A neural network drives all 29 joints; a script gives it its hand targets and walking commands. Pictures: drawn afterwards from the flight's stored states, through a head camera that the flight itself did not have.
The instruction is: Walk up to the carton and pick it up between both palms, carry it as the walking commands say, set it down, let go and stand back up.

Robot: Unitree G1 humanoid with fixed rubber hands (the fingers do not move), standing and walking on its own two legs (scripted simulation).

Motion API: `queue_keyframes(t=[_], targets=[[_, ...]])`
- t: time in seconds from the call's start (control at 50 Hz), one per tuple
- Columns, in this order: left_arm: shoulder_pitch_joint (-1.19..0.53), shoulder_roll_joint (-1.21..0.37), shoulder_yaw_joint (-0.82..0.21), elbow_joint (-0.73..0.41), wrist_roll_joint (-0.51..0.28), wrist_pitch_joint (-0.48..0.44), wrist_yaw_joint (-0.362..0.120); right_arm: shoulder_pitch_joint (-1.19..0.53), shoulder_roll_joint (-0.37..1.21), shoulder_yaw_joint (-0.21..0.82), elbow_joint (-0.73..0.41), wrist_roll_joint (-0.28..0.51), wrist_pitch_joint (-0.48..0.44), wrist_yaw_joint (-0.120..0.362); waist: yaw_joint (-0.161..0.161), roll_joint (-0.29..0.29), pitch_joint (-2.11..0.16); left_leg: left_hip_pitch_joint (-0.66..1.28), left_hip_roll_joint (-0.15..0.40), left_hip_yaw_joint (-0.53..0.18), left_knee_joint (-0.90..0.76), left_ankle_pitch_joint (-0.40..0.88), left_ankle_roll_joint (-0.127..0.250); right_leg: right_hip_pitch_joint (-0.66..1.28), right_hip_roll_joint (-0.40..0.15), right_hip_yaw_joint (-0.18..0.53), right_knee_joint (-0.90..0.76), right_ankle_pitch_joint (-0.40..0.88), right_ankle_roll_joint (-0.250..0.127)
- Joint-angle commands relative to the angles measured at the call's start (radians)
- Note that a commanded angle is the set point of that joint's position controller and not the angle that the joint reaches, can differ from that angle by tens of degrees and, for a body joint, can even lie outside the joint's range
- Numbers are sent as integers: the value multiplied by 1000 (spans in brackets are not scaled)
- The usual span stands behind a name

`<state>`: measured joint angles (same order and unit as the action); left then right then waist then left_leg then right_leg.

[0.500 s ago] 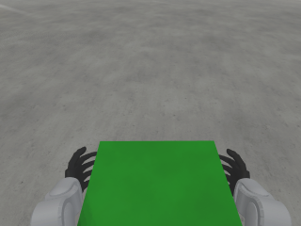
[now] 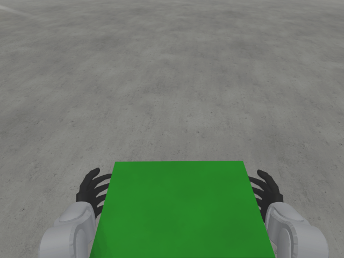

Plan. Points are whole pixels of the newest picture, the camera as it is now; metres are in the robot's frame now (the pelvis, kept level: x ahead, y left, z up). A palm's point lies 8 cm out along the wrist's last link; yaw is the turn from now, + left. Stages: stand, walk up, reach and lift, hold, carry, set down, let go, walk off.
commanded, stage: carry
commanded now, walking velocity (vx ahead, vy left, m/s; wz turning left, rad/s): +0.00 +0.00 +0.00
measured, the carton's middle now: (179, 232) +0.22 +0.00 +0.00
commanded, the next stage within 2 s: hold in 0.30 s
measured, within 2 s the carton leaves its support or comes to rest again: neither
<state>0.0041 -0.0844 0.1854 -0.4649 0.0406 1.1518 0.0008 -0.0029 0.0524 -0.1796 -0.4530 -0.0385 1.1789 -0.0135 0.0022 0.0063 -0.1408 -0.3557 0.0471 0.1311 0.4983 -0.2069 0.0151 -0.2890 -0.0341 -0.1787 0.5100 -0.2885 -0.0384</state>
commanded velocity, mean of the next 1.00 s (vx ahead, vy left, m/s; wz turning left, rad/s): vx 0.00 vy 0.00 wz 0.00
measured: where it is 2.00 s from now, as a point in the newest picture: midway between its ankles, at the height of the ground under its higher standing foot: outside the picture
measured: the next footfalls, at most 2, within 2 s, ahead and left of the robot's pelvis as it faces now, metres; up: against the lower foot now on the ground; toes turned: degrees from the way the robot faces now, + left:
none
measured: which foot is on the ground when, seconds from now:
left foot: down 0.00-1.00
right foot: down 0.00-1.00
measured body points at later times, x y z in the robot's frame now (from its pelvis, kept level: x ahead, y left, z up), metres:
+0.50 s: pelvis +0.01 -0.01 +0.01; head +0.00 +0.01 +0.46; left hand +0.26 +0.15 +0.01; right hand +0.24 -0.21 +0.02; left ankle +0.03 +0.12 -0.74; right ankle -0.01 -0.09 -0.74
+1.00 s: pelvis -0.01 +0.04 +0.01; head -0.04 +0.05 +0.45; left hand +0.30 +0.18 +0.02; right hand +0.27 -0.18 +0.02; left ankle +0.03 +0.13 -0.74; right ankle -0.01 -0.08 -0.74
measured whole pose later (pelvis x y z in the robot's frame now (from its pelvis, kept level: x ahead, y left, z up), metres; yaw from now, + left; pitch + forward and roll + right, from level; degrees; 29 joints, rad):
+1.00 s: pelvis -0.01 +0.04 +0.01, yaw -9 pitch -6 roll +0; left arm -0.23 -0.15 0.29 0.26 0.25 0.70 0.03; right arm -0.30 0.06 -0.31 0.39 -0.28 0.65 0.05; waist 0.04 -0.01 0.03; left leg -0.12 -0.05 -0.01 0.42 -0.20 0.03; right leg -0.10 0.03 0.08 0.45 -0.23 -0.01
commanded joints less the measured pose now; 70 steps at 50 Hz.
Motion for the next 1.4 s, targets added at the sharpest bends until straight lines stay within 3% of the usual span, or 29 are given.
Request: queue_keyframes(t=[0.0,0.28,0.3,0.32,0.34,0.38,0.4,0.42,0.44,0.5,0.52,0.6,0.76,0.78,0.8,0.9,0.96,1.02,1.16,1.26,1.38], targets=[[-403,-656,-715,-106,-241,-1,-61,-438,641,693,-144,218,-39,68,1,-14,-158,100,99,-107,-53,156,22,37,-127,130,-101,159,-1],[-403,-646,-698,-71,-224,-49,-68,-437,629,677,-110,197,-88,74,4,-16,-172,105,99,-96,-37,180,18,50,-128,130,-89,209,-4],[-258,-295,-347,279,68,-185,-30,-351,279,326,241,-104,-222,36,-20,-151,368,274,-108,-161,-131,-103,38,-58,86,264,-235,-105,-4],[-307,56,-212,630,52,-283,-41,-320,-4,98,592,-133,-311,16,-32,-128,294,300,-91,-179,-131,-114,37,-44,56,278,-241,-144,-16],[-291,76,-277,431,12,-385,-44,-310,21,149,490,-102,-420,5,-52,-117,188,351,-78,-173,-108,-36,31,-21,47,286,-229,-76,-17],[-220,-121,-404,300,-62,-466,-49,-245,164,267,379,-35,-515,1,-32,-74,-92,412,-72,-180,-120,259,0,179,46,289,-198,277,-13],[-270,-213,-430,189,-66,-495,-48,-330,244,374,266,24,-542,22,13,-41,-270,433,-80,-182,-127,407,2,280,51,287,-166,470,4],[-294,-283,-473,134,-91,-517,-55,-356,320,438,212,68,-555,38,21,-25,-376,468,-83,-195,-137,504,6,360,38,299,-135,662,27],[-341,-276,-486,111,-96,-532,-56,-400,351,468,196,87,-571,45,49,-27,-371,449,-89,-203,-144,509,11,379,28,314,-128,713,40],[-309,-230,-442,146,-64,-534,-47,-400,334,472,263,98,-583,55,106,20,-176,386,-118,-190,-192,433,-8,335,23,319,-184,592,35],[-298,-219,-417,176,-50,-534,-49,-404,323,470,287,99,-586,50,114,0,-120,383,-131,-180,-199,380,-15,309,13,324,-207,537,33],[-323,-287,-413,225,-48,-518,-56,-391,348,460,382,76,-584,57,85,-63,-65,487,-151,-167,-193,305,-25,185,2,324,-237,390,13],[-448,-452,-456,389,-62,-454,-86,-513,412,366,519,27,-549,124,35,-19,3,506,-114,-182,-187,205,-43,91,65,295,-243,152,-26],[-495,-535,-460,502,-59,-437,-104,-596,554,462,527,56,-542,161,42,20,120,405,-95,-181,-207,77,-12,127,115,246,-219,66,-18],[-551,-597,-472,514,-72,-442,-118,-621,569,438,567,43,-542,186,28,19,111,381,-87,-200,-216,13,-24,134,120,248,-209,27,-23],[-759,-881,-497,617,-66,-475,-195,-814,776,401,696,24,-579,312,16,28,-58,368,-74,-257,-176,-1,-39,130,133,267,-141,55,-28],[-821,-948,-448,705,-38,-510,-229,-907,826,377,765,19,-610,366,42,23,-101,371,-80,-260,-145,13,-33,103,132,268,-119,43,-25],[-840,-945,-396,774,-9,-539,-248,-925,829,338,841,-2,-634,392,49,11,-106,364,-85,-251,-126,52,-26,81,126,270,-114,50,-22],[-803,-883,-312,850,48,-608,-275,-856,820,270,936,-55,-693,388,50,-9,-105,313,-90,-222,-89,198,-14,23,105,281,-113,143,-2],[-796,-856,-300,858,56,-674,-285,-835,842,287,947,-64,-747,358,60,-21,-182,231,-99,-207,-24,274,-6,-31,102,290,-69,226,13],[-810,-859,-312,864,46,-755,-299,-832,865,308,950,-59,-818,325,49,-23,-319,127,-112,-200,66,330,-5,-92,110,290,9,306,25]])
